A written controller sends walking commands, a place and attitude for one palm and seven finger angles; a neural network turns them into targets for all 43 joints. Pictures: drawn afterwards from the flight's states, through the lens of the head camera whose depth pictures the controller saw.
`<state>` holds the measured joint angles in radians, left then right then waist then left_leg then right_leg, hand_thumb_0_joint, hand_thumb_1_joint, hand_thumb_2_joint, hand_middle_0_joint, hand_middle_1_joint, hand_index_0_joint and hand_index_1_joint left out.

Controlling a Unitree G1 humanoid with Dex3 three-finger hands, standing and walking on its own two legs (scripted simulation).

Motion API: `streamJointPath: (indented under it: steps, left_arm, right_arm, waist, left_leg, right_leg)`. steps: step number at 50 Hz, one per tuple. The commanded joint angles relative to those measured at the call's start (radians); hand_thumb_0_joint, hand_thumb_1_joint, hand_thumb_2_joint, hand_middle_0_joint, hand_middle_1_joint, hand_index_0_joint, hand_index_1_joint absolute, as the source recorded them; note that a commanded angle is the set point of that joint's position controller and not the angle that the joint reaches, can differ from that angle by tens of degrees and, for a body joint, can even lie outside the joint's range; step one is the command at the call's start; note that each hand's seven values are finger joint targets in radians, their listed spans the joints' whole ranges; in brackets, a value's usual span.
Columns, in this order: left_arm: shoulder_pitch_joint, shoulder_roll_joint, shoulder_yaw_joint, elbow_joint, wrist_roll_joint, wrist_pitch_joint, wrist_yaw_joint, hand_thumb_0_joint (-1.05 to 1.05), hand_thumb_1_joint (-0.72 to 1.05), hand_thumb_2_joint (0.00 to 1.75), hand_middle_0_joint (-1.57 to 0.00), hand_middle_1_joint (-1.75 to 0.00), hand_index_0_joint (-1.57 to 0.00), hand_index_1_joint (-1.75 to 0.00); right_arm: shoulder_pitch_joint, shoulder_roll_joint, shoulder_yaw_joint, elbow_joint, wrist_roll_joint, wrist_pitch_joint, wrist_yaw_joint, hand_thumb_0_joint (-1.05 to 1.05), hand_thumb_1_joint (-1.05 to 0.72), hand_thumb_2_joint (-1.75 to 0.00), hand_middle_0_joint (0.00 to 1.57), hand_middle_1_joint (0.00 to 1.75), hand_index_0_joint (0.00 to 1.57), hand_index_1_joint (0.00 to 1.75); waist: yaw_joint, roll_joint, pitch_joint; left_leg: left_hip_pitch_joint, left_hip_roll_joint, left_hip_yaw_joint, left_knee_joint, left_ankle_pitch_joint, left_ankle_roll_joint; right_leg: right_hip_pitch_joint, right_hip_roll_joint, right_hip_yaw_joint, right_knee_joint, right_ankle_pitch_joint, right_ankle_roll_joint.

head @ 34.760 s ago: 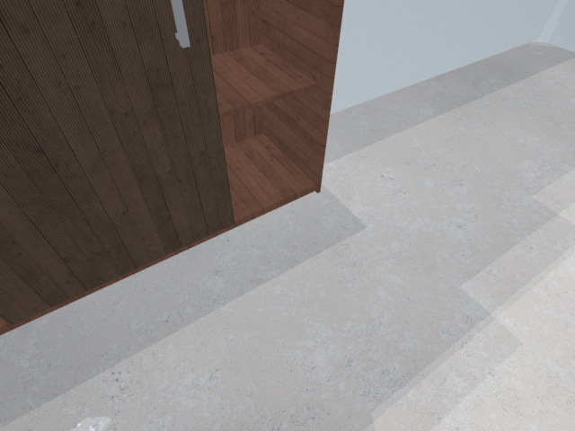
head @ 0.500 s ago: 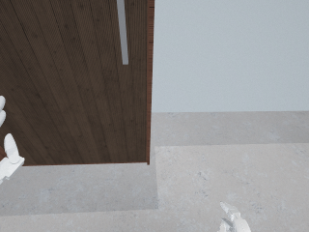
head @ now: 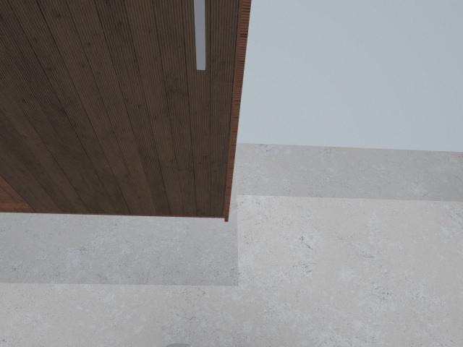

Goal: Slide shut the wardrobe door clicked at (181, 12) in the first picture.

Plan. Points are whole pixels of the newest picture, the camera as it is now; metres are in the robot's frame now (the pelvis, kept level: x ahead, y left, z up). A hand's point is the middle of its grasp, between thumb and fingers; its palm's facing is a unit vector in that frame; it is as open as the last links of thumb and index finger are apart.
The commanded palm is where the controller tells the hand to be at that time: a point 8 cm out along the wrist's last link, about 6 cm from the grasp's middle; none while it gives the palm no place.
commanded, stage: let the arm hang, fingers relaxed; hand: left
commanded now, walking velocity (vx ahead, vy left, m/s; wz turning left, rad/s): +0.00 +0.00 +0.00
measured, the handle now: (200, 1) +0.71 +0.13 +0.23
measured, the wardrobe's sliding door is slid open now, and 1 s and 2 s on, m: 0.00 0.00 0.00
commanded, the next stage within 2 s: look to check the result in 0.62 s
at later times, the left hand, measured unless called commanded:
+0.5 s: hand out of the picture +0.13 +0.26 -0.14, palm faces -0.04 -0.93 -0.36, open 7.4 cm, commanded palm none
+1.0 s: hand out of the picture +0.11 +0.24 -0.15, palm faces -0.06 -0.94 -0.34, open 7.4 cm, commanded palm none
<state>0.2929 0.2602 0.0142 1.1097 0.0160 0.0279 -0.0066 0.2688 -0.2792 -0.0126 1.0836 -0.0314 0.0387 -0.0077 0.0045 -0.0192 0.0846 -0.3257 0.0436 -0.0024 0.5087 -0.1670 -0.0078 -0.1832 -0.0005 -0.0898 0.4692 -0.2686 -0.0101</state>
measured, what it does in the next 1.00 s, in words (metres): stands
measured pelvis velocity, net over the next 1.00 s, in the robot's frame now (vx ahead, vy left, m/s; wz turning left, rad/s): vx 0.04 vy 0.00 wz -0.03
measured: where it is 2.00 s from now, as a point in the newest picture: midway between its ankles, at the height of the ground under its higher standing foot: outside the picture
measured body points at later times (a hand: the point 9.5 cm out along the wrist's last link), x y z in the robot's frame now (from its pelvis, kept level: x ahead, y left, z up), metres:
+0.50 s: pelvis +0.02 +0.01 +0.01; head +0.03 +0.00 +0.46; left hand +0.13 +0.31 -0.11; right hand +0.12 -0.28 -0.13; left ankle +0.07 +0.12 -0.74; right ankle -0.01 -0.12 -0.74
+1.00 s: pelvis +0.04 +0.00 +0.01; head +0.07 -0.01 +0.46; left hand +0.11 +0.29 -0.13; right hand +0.10 -0.30 -0.13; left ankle +0.07 +0.12 -0.74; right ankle -0.01 -0.12 -0.74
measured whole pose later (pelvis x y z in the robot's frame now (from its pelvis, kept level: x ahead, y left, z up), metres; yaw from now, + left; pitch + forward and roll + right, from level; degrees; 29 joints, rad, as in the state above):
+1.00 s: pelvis +0.04 +0.00 +0.01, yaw -2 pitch -1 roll +0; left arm 0.13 0.32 0.01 1.14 0.01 -0.01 0.00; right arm 0.11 -0.33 0.01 1.14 -0.02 0.01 0.00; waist -0.01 0.01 0.07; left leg -0.16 0.03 0.04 0.34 -0.16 -0.02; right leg -0.04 -0.01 -0.05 0.32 -0.25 0.00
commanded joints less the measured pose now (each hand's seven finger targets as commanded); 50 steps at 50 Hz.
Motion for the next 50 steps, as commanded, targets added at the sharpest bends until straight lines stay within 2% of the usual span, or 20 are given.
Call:
streamJointPath:
  steps: [1,4,6,11,12,14,17,20,22,23,29,35,37,39,41,42,50]
  left_arm:
    - [-0.078,0.191,0.043,-0.039,-0.005,-0.040,0.011,0.00,0.90,0.90,-0.20,-0.30,-0.20,-0.30]
    - [-0.092,0.207,0.040,-0.021,-0.006,-0.041,0.013,0.00,0.90,0.90,-0.20,-0.30,-0.20,-0.30]
    - [-0.109,0.219,0.041,-0.012,-0.006,-0.039,0.013,0.00,0.90,0.90,-0.20,-0.30,-0.20,-0.30]
    - [-0.149,0.245,0.038,-0.011,-0.002,-0.039,0.012,0.00,0.90,0.90,-0.20,-0.30,-0.20,-0.30]
    - [-0.145,0.250,0.038,-0.013,-0.001,-0.042,0.012,0.00,0.90,0.90,-0.20,-0.30,-0.20,-0.30]
    - [-0.174,0.259,0.037,-0.021,0.000,-0.044,0.012,0.00,0.90,0.90,-0.20,-0.30,-0.20,-0.30]
    - [-0.189,0.269,0.036,-0.031,0.001,-0.052,0.012,0.00,0.90,0.90,-0.20,-0.30,-0.20,-0.30]
    - [-0.216,0.275,0.035,-0.041,0.000,-0.058,0.012,0.00,0.90,0.90,-0.20,-0.30,-0.20,-0.30]
    - [-0.222,0.279,0.036,-0.047,0.002,-0.061,0.013,0.00,0.90,0.90,-0.20,-0.30,-0.20,-0.30]
    - [-0.233,0.278,0.035,-0.050,0.001,-0.061,0.014,0.00,0.90,0.90,-0.20,-0.30,-0.20,-0.30]
    - [-0.235,0.280,0.035,-0.056,-0.001,-0.062,0.014,0.00,0.90,0.90,-0.20,-0.30,-0.20,-0.30]
    - [-0.227,0.279,0.035,-0.052,-0.003,-0.061,0.017,0.00,0.90,0.90,-0.20,-0.30,-0.20,-0.30]
    - [-0.220,0.282,0.036,-0.052,-0.003,-0.061,0.017,0.00,0.90,0.90,-0.20,-0.30,-0.20,-0.30]
    - [-0.218,0.278,0.033,-0.045,-0.004,-0.059,0.018,0.00,0.90,0.90,-0.20,-0.30,-0.20,-0.30]
    - [-0.212,0.276,0.033,-0.042,-0.005,-0.058,0.019,0.00,0.90,0.90,-0.20,-0.30,-0.20,-0.30]
    - [-0.206,0.275,0.034,-0.041,-0.004,-0.058,0.020,0.00,0.90,0.90,-0.20,-0.30,-0.20,-0.30]
    - [-0.195,0.261,0.031,-0.028,-0.006,-0.056,0.023,0.00,0.90,0.90,-0.20,-0.30,-0.20,-0.30]
  right_arm:
    - [-0.061,-0.178,-0.039,-0.052,0.008,-0.041,-0.018,0.00,-0.90,-0.90,0.20,0.30,0.20,0.30]
    - [-0.074,-0.189,-0.038,-0.035,0.011,-0.042,-0.018,0.00,-0.90,-0.90,0.20,0.30,0.20,0.30]
    - [-0.093,-0.199,-0.039,-0.028,0.010,-0.040,-0.015,0.00,-0.90,-0.90,0.20,0.30,0.20,0.30]
    - [-0.141,-0.219,-0.039,-0.021,0.009,-0.039,-0.007,0.00,-0.90,-0.90,0.20,0.30,0.20,0.30]
    - [-0.149,-0.227,-0.040,-0.025,0.010,-0.040,-0.004,0.00,-0.90,-0.90,0.20,0.30,0.20,0.30]
    - [-0.169,-0.229,-0.039,-0.024,0.008,-0.041,-0.001,0.00,-0.90,-0.90,0.20,0.30,0.20,0.30]
    - [-0.192,-0.238,-0.037,-0.025,0.011,-0.045,0.003,0.00,-0.90,-0.90,0.20,0.30,0.20,0.30]
    - [-0.213,-0.243,-0.034,-0.026,0.010,-0.052,0.004,0.00,-0.90,-0.90,0.20,0.30,0.20,0.30]
    - [-0.221,-0.246,-0.033,-0.029,0.012,-0.054,0.005,0.00,-0.90,-0.90,0.20,0.30,0.20,0.30]
    - [-0.227,-0.249,-0.032,-0.027,0.011,-0.055,0.004,0.00,-0.90,-0.90,0.20,0.30,0.20,0.30]
    - [-0.239,-0.256,-0.026,-0.032,0.011,-0.057,0.003,0.00,-0.90,-0.90,0.20,0.30,0.20,0.30]
    - [-0.235,-0.257,-0.023,-0.029,0.012,-0.055,-0.001,0.00,-0.90,-0.90,0.20,0.30,0.20,0.30]
    - [-0.225,-0.257,-0.023,-0.028,0.015,-0.054,-0.003,0.00,-0.90,-0.90,0.20,0.30,0.20,0.30]
    - [-0.228,-0.254,-0.022,-0.025,0.014,-0.053,-0.004,0.00,-0.90,-0.90,0.20,0.30,0.20,0.30]
    - [-0.221,-0.251,-0.021,-0.022,0.014,-0.052,-0.005,0.00,-0.90,-0.90,0.20,0.30,0.20,0.30]
    - [-0.219,-0.248,-0.021,-0.022,0.017,-0.050,-0.006,0.00,-0.90,-0.90,0.20,0.30,0.20,0.30]
    - [-0.204,-0.236,-0.021,-0.010,0.016,-0.048,-0.010,0.00,-0.90,-0.90,0.20,0.30,0.20,0.30]
  waist:
    - [-0.007,0.076,-0.094]
    - [-0.005,0.054,-0.089]
    - [-0.004,0.068,-0.070]
    - [-0.002,0.034,-0.041]
    - [0.000,0.042,-0.060]
    - [-0.005,0.032,-0.052]
    - [-0.004,0.006,-0.084]
    - [-0.009,0.016,-0.108]
    - [-0.008,0.001,-0.114]
    - [-0.010,0.022,-0.114]
    - [-0.011,0.034,-0.131]
    - [-0.011,0.038,-0.132]
    - [-0.010,0.020,-0.135]
    - [-0.011,0.041,-0.125]
    - [-0.010,0.038,-0.131]
    - [-0.010,0.013,-0.123]
    - [-0.012,0.024,-0.123]
  left_leg:
    - [0.101,0.076,-0.100,-0.141,-0.063,0.048]
    - [0.127,0.081,-0.093,-0.146,0.003,0.047]
    - [0.120,0.084,-0.101,-0.173,-0.033,0.046]
    - [0.117,0.085,-0.114,-0.223,-0.082,0.044]
    - [0.133,0.084,-0.110,-0.220,-0.067,0.044]
    - [0.133,0.083,-0.111,-0.231,-0.068,0.042]
    - [0.167,0.083,-0.097,-0.217,0.013,0.041]
    - [0.196,0.084,-0.090,-0.204,0.112,0.040]
    - [0.209,0.086,-0.086,-0.199,0.151,0.039]
    - [0.208,0.088,-0.082,-0.199,0.166,0.037]
    - [0.234,0.088,-0.072,-0.195,0.203,0.034]
    - [0.251,0.090,-0.061,-0.189,0.229,0.031]
    - [0.255,0.092,-0.061,-0.186,0.236,0.031]
    - [0.257,0.091,-0.055,-0.187,0.227,0.028]
    - [0.261,0.091,-0.054,-0.186,0.227,0.029]
    - [0.264,0.093,-0.054,-0.186,0.220,0.030]
    - [0.274,0.095,-0.042,-0.184,0.233,0.028]
  right_leg:
    - [-0.020,-0.110,0.116,-0.159,-0.046,-0.048]
    - [-0.009,-0.116,0.109,-0.163,-0.001,-0.044]
    - [-0.009,-0.114,0.103,-0.170,-0.029,-0.040]
    - [-0.016,-0.114,0.104,-0.180,-0.055,-0.032]
    - [-0.010,-0.116,0.109,-0.182,-0.045,-0.030]
    - [-0.012,-0.118,0.113,-0.187,-0.045,-0.027]
    - [0.003,-0.124,0.110,-0.190,0.006,-0.022]
    - [0.022,-0.134,0.115,-0.185,0.086,-0.018]
    - [0.027,-0.135,0.116,-0.187,0.122,-0.016]
    - [0.036,-0.138,0.117,-0.185,0.139,-0.016]
    - [0.059,-0.143,0.118,-0.188,0.185,-0.016]
    - [0.074,-0.145,0.119,-0.195,0.224,-0.018]
    - [0.084,-0.142,0.119,-0.199,0.237,-0.018]
    - [0.078,-0.146,0.119,-0.202,0.233,-0.018]
    - [0.087,-0.146,0.121,-0.205,0.239,-0.019]
    - [0.079,-0.143,0.117,-0.211,0.232,-0.018]
    - [0.087,-0.143,0.117,-0.212,0.264,-0.020]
